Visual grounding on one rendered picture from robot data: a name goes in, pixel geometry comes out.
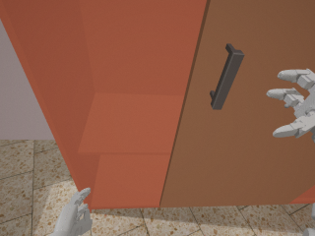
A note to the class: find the robot left hand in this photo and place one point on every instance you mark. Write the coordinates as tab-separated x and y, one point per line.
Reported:
69	217

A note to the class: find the wardrobe door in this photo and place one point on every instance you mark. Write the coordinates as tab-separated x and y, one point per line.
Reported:
229	157
308	194

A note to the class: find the robot right hand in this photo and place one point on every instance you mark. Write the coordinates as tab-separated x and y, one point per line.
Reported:
303	122

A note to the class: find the handle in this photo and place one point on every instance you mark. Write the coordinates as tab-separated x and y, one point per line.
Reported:
228	74

